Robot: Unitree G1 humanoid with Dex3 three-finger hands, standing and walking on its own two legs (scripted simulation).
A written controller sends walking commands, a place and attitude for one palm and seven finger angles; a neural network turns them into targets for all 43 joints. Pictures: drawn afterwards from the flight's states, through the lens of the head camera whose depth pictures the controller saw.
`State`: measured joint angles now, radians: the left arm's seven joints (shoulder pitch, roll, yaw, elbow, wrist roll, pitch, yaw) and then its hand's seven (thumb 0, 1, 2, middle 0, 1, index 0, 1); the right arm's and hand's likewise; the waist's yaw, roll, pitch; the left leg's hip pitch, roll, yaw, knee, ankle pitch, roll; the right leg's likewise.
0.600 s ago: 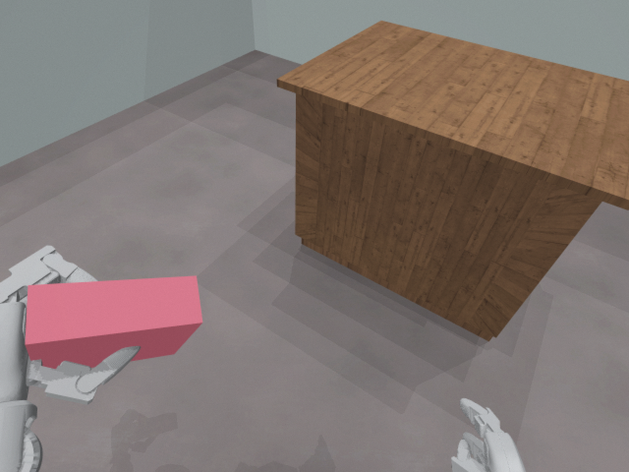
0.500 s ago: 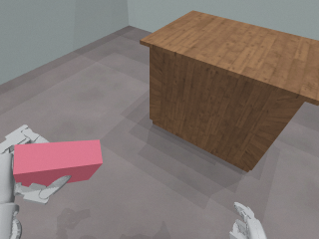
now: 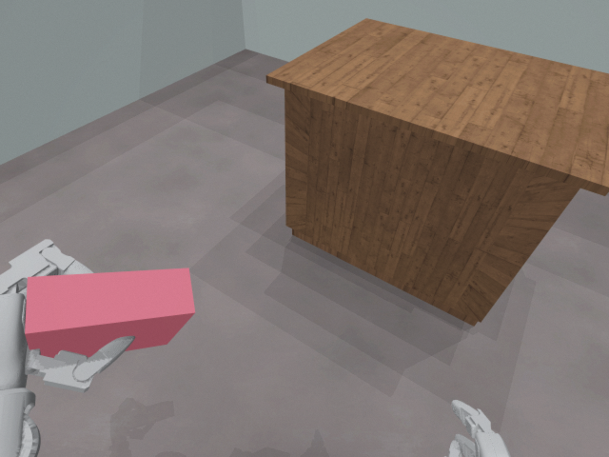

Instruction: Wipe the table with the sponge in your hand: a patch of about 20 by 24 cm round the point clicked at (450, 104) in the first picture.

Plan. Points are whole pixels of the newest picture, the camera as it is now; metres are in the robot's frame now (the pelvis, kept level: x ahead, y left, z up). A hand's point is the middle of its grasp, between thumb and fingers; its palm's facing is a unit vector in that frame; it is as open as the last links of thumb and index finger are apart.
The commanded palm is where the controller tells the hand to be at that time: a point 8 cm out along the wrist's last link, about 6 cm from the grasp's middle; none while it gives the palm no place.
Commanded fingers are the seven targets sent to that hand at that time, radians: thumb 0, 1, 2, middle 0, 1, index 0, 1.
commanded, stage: walk to a spot facing it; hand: left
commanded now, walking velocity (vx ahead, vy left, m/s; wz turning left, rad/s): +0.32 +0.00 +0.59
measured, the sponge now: (135, 314) +0.23 +0.20 +0.13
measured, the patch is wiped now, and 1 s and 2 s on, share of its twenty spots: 0.00 0.00 0.00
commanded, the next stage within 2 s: none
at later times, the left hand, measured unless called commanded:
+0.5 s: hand (49, 286) +0.24 +0.27 +0.17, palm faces +0.53 -0.73 -0.43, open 9.0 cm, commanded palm +0.18 +0.30 +0.18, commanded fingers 0.00 0.10 1.30 -1.20 -1.60 -1.20 -1.60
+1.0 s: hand (55, 218) +0.33 +0.31 +0.17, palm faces +0.69 -0.56 -0.46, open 9.0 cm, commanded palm +0.26 +0.34 +0.18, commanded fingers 0.00 0.10 1.30 -1.20 -1.60 -1.20 -1.60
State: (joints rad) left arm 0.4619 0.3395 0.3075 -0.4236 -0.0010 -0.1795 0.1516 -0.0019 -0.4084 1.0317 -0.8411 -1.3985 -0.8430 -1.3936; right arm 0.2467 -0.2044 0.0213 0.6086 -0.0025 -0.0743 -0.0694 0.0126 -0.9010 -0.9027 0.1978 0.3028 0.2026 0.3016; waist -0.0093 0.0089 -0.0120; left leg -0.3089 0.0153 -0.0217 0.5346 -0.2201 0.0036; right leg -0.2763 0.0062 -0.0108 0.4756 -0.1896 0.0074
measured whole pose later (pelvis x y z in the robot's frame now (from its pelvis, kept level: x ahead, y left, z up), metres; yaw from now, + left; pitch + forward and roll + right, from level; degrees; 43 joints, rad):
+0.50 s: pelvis +0.07 +0.00 +0.00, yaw +11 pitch +1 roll -2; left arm 0.50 0.36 0.34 -0.50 0.00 -0.20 0.14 0.00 -0.41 1.03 -0.84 -1.40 -0.84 -1.40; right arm 0.27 -0.13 0.04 0.66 -0.02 -0.11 -0.05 0.01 -0.90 -0.90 0.20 0.30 0.20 0.30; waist 0.00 0.03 -0.01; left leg -0.26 0.01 -0.10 0.52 -0.28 0.00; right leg -0.38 -0.03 -0.10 0.75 -0.43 0.04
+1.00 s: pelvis +0.22 +0.02 -0.02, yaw +23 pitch +0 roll +3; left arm 0.50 0.38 0.40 -0.62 -0.02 -0.21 0.19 0.00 -0.41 1.04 -0.84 -1.40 -0.85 -1.40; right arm 0.18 -0.24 -0.05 0.53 -0.01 -0.05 -0.07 0.01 -0.90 -0.90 0.19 0.30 0.20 0.30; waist 0.01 -0.05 0.09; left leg -0.40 0.03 0.23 0.60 -0.18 0.07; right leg -0.22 -0.18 -0.22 0.95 -0.51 0.02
